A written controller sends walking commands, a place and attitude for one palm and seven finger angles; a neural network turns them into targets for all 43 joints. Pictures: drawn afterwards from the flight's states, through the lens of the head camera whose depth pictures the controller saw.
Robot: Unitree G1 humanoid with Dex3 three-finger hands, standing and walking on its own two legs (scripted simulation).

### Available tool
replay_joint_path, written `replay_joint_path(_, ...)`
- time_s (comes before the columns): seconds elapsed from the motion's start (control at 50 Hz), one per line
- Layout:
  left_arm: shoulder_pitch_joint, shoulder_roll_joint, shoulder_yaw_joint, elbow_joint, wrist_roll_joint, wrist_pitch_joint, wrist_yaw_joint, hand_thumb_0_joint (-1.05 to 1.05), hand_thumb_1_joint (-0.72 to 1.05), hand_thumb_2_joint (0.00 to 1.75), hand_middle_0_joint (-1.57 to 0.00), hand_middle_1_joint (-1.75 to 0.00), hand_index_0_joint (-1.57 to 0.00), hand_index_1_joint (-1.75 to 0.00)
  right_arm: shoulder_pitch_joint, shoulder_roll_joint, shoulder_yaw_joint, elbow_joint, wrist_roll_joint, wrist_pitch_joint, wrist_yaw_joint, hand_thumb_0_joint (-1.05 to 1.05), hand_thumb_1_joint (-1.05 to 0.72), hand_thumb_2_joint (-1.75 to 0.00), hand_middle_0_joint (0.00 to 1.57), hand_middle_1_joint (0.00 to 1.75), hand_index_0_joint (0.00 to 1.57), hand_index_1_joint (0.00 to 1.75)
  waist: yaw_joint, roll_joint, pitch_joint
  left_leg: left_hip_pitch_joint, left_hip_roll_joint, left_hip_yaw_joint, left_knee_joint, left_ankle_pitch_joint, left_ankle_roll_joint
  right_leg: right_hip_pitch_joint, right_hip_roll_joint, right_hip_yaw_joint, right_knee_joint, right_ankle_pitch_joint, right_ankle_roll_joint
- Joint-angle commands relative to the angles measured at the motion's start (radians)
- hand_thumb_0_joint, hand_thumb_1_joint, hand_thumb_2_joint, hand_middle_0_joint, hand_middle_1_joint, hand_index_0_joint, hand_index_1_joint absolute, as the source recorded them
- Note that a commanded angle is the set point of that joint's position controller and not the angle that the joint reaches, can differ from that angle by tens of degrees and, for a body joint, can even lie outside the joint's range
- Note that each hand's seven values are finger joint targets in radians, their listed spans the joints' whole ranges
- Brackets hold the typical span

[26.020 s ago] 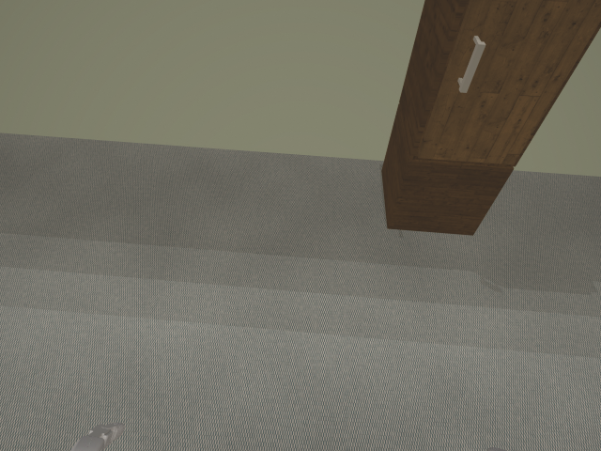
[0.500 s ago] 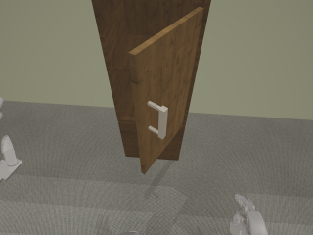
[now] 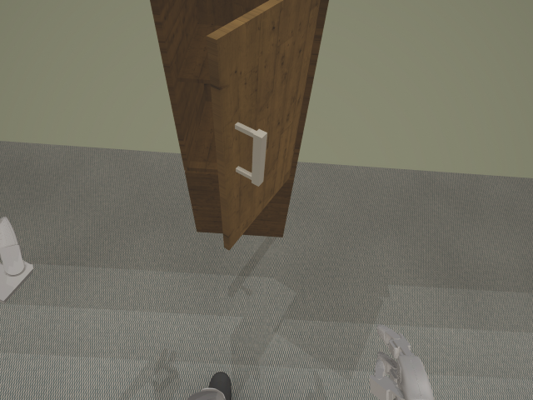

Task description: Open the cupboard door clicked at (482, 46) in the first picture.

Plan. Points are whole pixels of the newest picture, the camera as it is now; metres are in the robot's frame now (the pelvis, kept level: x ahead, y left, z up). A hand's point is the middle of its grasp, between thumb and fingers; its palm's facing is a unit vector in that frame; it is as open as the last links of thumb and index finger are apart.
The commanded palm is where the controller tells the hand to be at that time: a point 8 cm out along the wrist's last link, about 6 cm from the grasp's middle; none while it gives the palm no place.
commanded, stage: stop stepping back and stand still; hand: left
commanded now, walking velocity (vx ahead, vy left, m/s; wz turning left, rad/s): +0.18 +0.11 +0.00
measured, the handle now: (250, 155) +0.55 +0.07 +0.02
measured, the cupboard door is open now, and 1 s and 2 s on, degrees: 59 59 59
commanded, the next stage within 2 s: let the arm hang, fingers relaxed in 0.58 s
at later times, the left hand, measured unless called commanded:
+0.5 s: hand (64, 333) +0.16 +0.20 +0.16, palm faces +0.32 -0.83 -0.46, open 7.4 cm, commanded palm +0.11 +0.26 +0.18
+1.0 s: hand out of the picture -0.02 +0.15 -0.17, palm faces +0.01 -0.98 -0.18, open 7.1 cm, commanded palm none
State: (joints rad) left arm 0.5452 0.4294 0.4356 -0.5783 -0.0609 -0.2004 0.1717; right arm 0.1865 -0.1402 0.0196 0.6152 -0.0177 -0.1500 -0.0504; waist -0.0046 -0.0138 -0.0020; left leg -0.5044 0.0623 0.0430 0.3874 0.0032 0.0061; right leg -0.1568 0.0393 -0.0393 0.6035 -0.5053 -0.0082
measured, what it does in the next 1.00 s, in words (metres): steps on the spot: right foot, then left foot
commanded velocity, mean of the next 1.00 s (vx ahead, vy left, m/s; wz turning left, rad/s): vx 0.05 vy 0.04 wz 0.00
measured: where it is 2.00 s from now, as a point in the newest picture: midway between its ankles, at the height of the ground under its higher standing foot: outside the picture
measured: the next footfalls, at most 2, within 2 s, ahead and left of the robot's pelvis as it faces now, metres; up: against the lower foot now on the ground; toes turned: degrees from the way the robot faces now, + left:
right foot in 0.04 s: -0.08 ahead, -0.11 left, +0.00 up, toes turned -5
left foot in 0.20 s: +0.03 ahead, +0.09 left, +0.00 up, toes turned -1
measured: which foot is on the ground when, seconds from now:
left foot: down 0.00-0.04, up 0.06-0.18, down 0.20-1.00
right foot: up 0.00-0.02, down 0.04-1.00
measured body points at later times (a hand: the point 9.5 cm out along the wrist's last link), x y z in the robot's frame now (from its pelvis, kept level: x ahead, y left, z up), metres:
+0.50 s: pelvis -0.05 -0.03 +0.00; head -0.05 -0.03 +0.45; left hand +0.14 +0.25 +0.19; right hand +0.06 -0.29 -0.09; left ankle -0.02 +0.09 -0.70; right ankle -0.14 -0.10 -0.73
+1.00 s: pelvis -0.09 -0.03 +0.00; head -0.09 -0.01 +0.44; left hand -0.03 +0.20 -0.15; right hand -0.04 -0.28 -0.14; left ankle -0.01 +0.09 -0.73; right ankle -0.12 -0.10 -0.73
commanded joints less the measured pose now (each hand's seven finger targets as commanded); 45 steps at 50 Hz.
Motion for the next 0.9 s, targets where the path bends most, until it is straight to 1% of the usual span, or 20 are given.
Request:
replay_joint_path(0.0,0.043,0.259,0.181,-0.252,-0.002,-0.080,0.007,0.00,0.90,0.90,-0.20,-0.30,-0.20,-0.30,-0.062,-0.162,-0.060,-0.126,0.005,-0.018,-0.012,0.00,-0.90,-0.90,0.20,0.30,0.20,0.30,-0.003,0.010,-0.169,0.336,-0.037,0.000,0.223,-0.260,-0.029,-0.167,-0.187,0.172,-0.410,0.164,-0.117)
replay_joint_path(0.04,0.009,0.321,0.247,-0.256,-0.012,-0.091,0.026,0.00,0.90,0.90,-0.20,-0.30,-0.20,-0.30,-0.089,-0.154,-0.040,-0.130,-0.001,-0.006,-0.015,0.00,-0.90,-0.90,0.20,0.30,0.20,0.30,0.015,-0.092,-0.159,0.142,-0.034,-0.016,0.459,-0.291,-0.022,-0.123,-0.353,0.259,-0.348,0.590,-0.160)
replay_joint_path(0.08,0.035,0.256,0.218,-0.167,-0.005,-0.073,0.020,0.00,0.90,0.90,-0.20,-0.30,-0.20,-0.30,-0.061,-0.158,-0.052,-0.140,0.032,-0.008,-0.021,0.00,-0.90,-0.90,0.20,0.30,0.20,0.30,0.008,-0.183,-0.186,-0.014,-0.049,-0.020,0.435,-0.291,-0.013,0.124,-0.278,0.196,-0.180,0.987,-0.104)
replay_joint_path(0.12,0.047,0.206,0.186,-0.089,-0.002,-0.060,0.015,0.00,0.90,0.90,-0.20,-0.30,-0.20,-0.30,-0.074,-0.158,-0.042,-0.132,0.029,0.001,-0.030,0.00,-0.90,-0.90,0.20,0.30,0.20,0.30,-0.003,-0.105,-0.137,0.079,-0.061,0.027,0.265,-0.217,0.006,0.108,-0.253,0.146,-0.131,1.051,-0.080)
replay_joint_path(0.16,-0.004,0.154,0.122,-0.008,-0.006,-0.052,0.005,0.00,0.90,0.90,-0.20,-0.30,-0.20,-0.30,-0.054,-0.189,-0.049,-0.100,0.031,-0.004,-0.039,0.00,-0.90,-0.90,0.20,0.30,0.20,0.30,-0.034,0.008,-0.116,0.322,-0.075,0.037,0.123,0.020,0.034,-0.035,-0.195,0.069,-0.037,0.980,-0.005)
replay_joint_path(0.22,-0.085,0.163,0.083,0.031,0.003,-0.053,-0.004,0.00,0.90,0.90,-0.20,-0.30,-0.20,-0.30,-0.001,-0.231,-0.065,-0.103,0.037,0.000,-0.031,0.00,-0.90,-0.90,0.20,0.30,0.20,0.30,-0.024,0.088,-0.163,0.513,0.111,-0.170,0.141,0.338,0.154,-0.236,-0.066,0.046,0.132,0.485,0.095)
replay_joint_path(0.26,-0.072,0.160,0.069,0.025,0.008,-0.050,-0.009,0.00,0.90,0.90,-0.20,-0.30,-0.20,-0.30,-0.033,-0.218,-0.061,-0.111,0.027,-0.001,-0.030,0.00,-0.90,-0.90,0.20,0.30,0.20,0.30,0.002,0.123,-0.091,0.341,0.148,-0.239,0.051,0.179,0.151,-0.188,-0.048,0.038,0.029,0.098,0.054)
replay_joint_path(0.3,-0.056,0.151,0.071,-0.002,0.020,-0.046,-0.015,0.00,0.90,0.90,-0.20,-0.30,-0.20,-0.30,-0.061,-0.214,-0.058,-0.124,0.030,-0.005,-0.027,0.00,-0.90,-0.90,0.20,0.30,0.20,0.30,0.000,0.075,0.026,0.099,0.102,-0.186,-0.032,-0.249,0.091,-0.044,-0.052,0.022,-0.138,0.094,0.021)
replay_joint_path(0.34,-0.035,0.184,0.095,-0.053,0.028,-0.060,-0.016,0.00,0.90,0.90,-0.20,-0.30,-0.20,-0.30,-0.073,-0.193,-0.058,-0.146,0.024,0.005,-0.023,0.00,-0.90,-0.90,0.20,0.30,0.20,0.30,-0.011,-0.055,0.070,0.055,-0.030,-0.069,0.167,-0.383,0.019,-0.123,-0.187,0.227,-0.347,0.002,-0.068)
replay_joint_path(0.38,-0.064,0.225,0.126,-0.131,0.023,-0.090,-0.008,0.00,0.90,0.90,-0.20,-0.30,-0.20,-0.30,-0.067,-0.196,-0.066,-0.131,0.020,0.005,-0.012,0.00,-0.90,-0.90,0.20,0.30,0.20,0.30,0.004,-0.133,0.049,-0.047,-0.062,-0.027,0.520,-0.334,-0.004,-0.047,-0.354,0.381,-0.409,0.341,-0.126)
replay_joint_path(0.44,-0.037,0.227,0.159,-0.161,0.031,-0.107,0.008,0.00,0.90,0.90,-0.20,-0.30,-0.20,-0.30,-0.038,-0.168,-0.056,-0.135,0.027,-0.019,-0.017,0.00,-0.90,-0.90,0.20,0.30,0.20,0.30,0.003,-0.040,-0.044,-0.027,-0.023,-0.039,0.423,-0.349,0.002,0.105,-0.319,0.234,-0.219,0.884,-0.126)
replay_joint_path(0.52,-0.035,0.174,0.137,-0.088,0.022,-0.102,0.016,0.00,0.90,0.90,-0.20,-0.30,-0.20,-0.30,-0.011,-0.168,-0.051,-0.117,0.016,-0.027,-0.042,0.00,-0.90,-0.90,0.20,0.30,0.20,0.30,-0.018,0.077,-0.116,0.326,-0.068,0.018,0.050,0.029,0.022,0.042,-0.174,0.095,-0.077,0.869,-0.033)
replay_joint_path(0.56,-0.023,0.146,0.097,-0.055,0.018,-0.094,0.010,0.00,0.90,0.90,-0.20,-0.30,-0.20,-0.30,0.005,-0.201,-0.072,-0.120,0.025,-0.032,-0.043,0.00,-0.90,-0.90,0.20,0.30,0.20,0.30,-0.009,0.183,-0.173,0.539,0.114,-0.165,0.087,0.359,0.096,-0.141,-0.071,0.035,0.062,0.453,0.045)
replay_joint_path(0.6,-0.030,0.156,0.107,-0.016,0.021,-0.084,0.007,0.00,0.90,0.90,-0.20,-0.30,-0.20,-0.30,0.016,-0.192,-0.068,-0.116,0.018,-0.035,-0.029,0.00,-0.90,-0.90,0.20,0.30,0.20,0.30,0.000,0.170,-0.117,0.490,0.191,-0.271,0.034,0.435,0.147,-0.203,-0.031,0.043,0.049,0.084,0.035)
replay_joint_path(0.64,-0.040,0.151,0.095,-0.025,0.025,-0.068,-0.004,0.00,0.90,0.90,-0.20,-0.30,-0.20,-0.30,-0.005,-0.194,-0.061,-0.112,0.015,-0.030,-0.025,0.00,-0.90,-0.90,0.20,0.30,0.20,0.30,-0.006,0.127,-0.067,0.326,0.175,-0.230,-0.016,0.241,0.116,-0.091,-0.037,0.025,-0.021,0.093,0.026)
replay_joint_path(0.66,-0.095,-0.072,-0.346,0.674,0.097,0.075,-0.122,0.00,0.90,0.90,-0.20,-0.30,-0.20,-0.30,-0.086,-0.316,-0.100,0.105,0.017,-0.068,0.048,0.00,-0.90,-0.90,0.20,0.30,0.20,0.30,-0.036,0.132,0.004,0.250,0.127,-0.203,0.072,0.335,0.098,-0.188,-0.068,0.037,0.036,0.277,0.005)
replay_joint_path(0.7,-0.107,-0.080,-0.309,0.732,0.093,0.208,-0.158,0.00,0.90,0.90,-0.20,-0.30,-0.20,-0.30,-0.050,-0.280,-0.087,0.070,0.022,0.057,0.043,0.00,-0.90,-0.90,0.20,0.30,0.20,0.30,0.011,0.068,-0.073,0.199,0.110,-0.157,0.085,0.205,0.081,-0.089,-0.101,0.056,-0.052,0.236,0.006)
replay_joint_path(0.78,-0.253,0.013,-0.325,0.930,0.103,0.174,-0.165,0.00,0.90,0.90,-0.20,-0.30,-0.20,-0.30,-0.037,-0.254,-0.070,0.112,0.005,0.103,0.048,0.00,-0.90,-0.90,0.20,0.30,0.20,0.30,-0.004,-0.319,-0.073,0.199,-0.018,-0.095,0.224,-0.221,0.029,-0.123,-0.235,0.201,-0.233,0.361,-0.102)
replay_joint_path(0.84,-0.333,-0.010,-0.357,1.089,0.098,0.191,-0.152,0.00,0.90,0.90,-0.20,-0.30,-0.20,-0.30,-0.041,-0.232,-0.068,0.158,-0.012,0.148,0.052,0.00,-0.90,-0.90,0.20,0.30,0.20,0.30,-0.016,-0.224,0.016,0.194,-0.047,-0.062,0.287,-0.346,0.015,-0.182,-0.251,0.201,-0.253,0.307,-0.145)
replay_joint_path(0.88,-0.342,-0.039,-0.380,1.179,0.088,0.200,-0.146,0.00,0.90,0.90,-0.20,-0.30,-0.20,-0.30,0.001,-0.183,-0.050,0.197,-0.014,0.160,0.052,0.00,-0.90,-0.90,0.20,0.30,0.20,0.30,-0.032,-0.060,0.025,0.262,-0.026,-0.070,0.183,-0.146,0.014,-0.177,-0.218,0.157,-0.209,0.344,-0.107)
